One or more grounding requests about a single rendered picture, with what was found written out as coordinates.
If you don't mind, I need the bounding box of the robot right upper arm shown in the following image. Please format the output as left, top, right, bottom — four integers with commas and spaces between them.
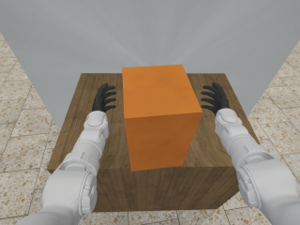
236, 158, 300, 225

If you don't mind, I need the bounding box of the robot left upper arm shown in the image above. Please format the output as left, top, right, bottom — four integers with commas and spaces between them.
15, 170, 98, 225

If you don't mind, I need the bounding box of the carton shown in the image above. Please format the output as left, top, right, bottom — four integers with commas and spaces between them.
122, 64, 203, 172

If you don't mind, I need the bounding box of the left robot forearm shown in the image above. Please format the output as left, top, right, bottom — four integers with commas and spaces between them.
41, 111, 110, 207

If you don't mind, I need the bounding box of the robot right hand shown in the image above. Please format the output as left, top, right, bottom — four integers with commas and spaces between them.
201, 82, 230, 116

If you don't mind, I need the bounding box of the pedestal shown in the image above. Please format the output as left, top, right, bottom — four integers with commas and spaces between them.
47, 73, 261, 213

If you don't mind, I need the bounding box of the robot left hand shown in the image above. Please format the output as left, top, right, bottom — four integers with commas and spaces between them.
92, 83, 116, 113

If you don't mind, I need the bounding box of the right robot forearm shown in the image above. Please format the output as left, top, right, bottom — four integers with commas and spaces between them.
215, 108, 300, 196

